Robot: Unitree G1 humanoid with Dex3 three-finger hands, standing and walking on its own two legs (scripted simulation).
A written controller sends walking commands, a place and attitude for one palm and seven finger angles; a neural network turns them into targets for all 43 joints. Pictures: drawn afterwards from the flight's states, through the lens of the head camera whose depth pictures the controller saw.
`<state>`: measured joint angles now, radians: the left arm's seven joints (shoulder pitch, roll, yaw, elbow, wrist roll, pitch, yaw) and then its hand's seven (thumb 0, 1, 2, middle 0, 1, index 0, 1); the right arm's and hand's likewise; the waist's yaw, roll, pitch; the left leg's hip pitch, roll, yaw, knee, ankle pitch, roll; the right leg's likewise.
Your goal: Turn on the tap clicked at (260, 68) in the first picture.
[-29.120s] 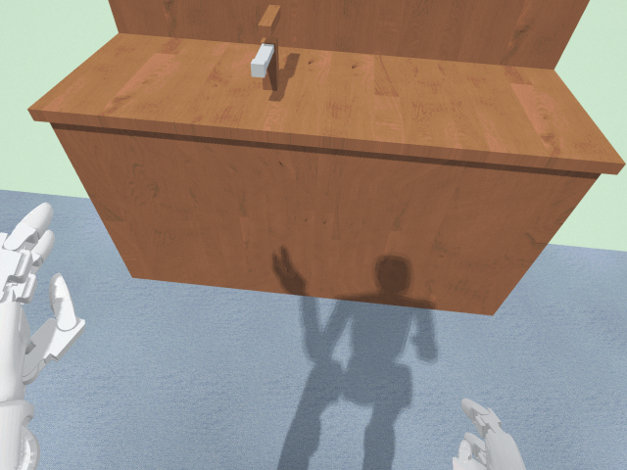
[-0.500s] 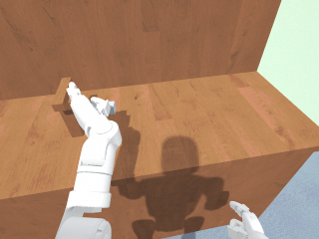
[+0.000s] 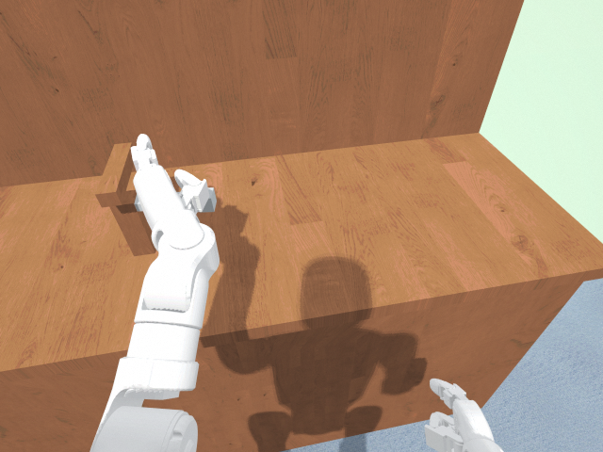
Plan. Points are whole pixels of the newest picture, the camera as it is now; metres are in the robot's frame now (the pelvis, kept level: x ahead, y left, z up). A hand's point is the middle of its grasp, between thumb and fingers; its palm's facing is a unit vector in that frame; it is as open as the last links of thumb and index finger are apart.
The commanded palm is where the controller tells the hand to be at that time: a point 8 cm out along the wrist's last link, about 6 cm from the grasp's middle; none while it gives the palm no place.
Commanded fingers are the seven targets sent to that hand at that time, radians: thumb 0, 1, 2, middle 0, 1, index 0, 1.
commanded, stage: draw the hand back beside the body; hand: left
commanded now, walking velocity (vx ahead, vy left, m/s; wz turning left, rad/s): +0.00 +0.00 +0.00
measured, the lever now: (206, 199) +0.45 +0.21 +0.11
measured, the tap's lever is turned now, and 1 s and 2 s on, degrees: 81 81 81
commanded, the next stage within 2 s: step back with the hand held close in 1.40 s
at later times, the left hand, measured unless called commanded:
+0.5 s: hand (168, 255) +0.27 +0.18 +0.18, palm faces +0.21 -0.95 -0.22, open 7.6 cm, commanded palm +0.24 +0.24 +0.18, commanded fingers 0.00 0.90 0.90 -0.18 -0.24 -0.18 -0.24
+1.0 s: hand (101, 297) +0.22 +0.25 +0.16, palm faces +0.32 -0.90 -0.29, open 7.4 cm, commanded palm +0.18 +0.30 +0.17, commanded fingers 0.00 0.90 0.90 -0.20 -0.30 -0.20 -0.30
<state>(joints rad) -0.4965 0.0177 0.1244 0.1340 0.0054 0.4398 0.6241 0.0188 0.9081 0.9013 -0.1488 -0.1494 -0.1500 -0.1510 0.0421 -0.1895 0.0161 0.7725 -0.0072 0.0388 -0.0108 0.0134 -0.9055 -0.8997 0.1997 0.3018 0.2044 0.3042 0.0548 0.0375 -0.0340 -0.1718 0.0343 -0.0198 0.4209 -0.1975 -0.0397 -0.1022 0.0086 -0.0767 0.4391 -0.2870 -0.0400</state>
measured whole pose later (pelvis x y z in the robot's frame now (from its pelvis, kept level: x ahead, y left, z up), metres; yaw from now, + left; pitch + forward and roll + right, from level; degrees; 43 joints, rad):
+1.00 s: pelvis +0.00 +0.03 +0.00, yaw -2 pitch -5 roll -1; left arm 0.35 0.32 0.21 -0.35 -0.07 -0.10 0.10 0.02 0.90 0.90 -0.21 -0.29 -0.21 -0.29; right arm 0.16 -0.22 0.03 0.61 0.00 -0.04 -0.05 0.01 -0.90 -0.90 0.20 0.30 0.20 0.30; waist 0.06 0.04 0.03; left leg -0.10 0.03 0.02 0.40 -0.20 0.00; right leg -0.01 0.00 -0.04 0.34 -0.23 0.00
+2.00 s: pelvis -0.05 +0.05 -0.01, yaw -2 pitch +1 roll -1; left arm 0.53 0.40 0.34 -0.55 -0.07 -0.18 0.12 0.02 0.89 0.90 -0.22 -0.30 -0.22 -0.30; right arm 0.18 -0.22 0.01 0.54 0.01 -0.04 -0.08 0.01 -0.90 -0.90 0.20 0.30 0.20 0.30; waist 0.02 0.02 0.05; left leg -0.38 0.02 0.03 0.54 -0.17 0.02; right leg -0.30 -0.01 -0.03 0.51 -0.22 0.02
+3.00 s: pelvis -0.16 +0.03 -0.01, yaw -2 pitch +1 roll -1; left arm 0.48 0.36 0.30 -0.58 -0.06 -0.19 0.14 0.02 0.89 0.90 -0.21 -0.30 -0.21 -0.30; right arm 0.15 -0.17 0.02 0.61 -0.01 -0.10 -0.05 0.01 -0.90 -0.90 0.20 0.30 0.21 0.30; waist 0.03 0.00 0.05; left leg -0.52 0.03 -0.02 0.79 -0.36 -0.03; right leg -0.32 0.04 0.00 0.50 -0.20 -0.03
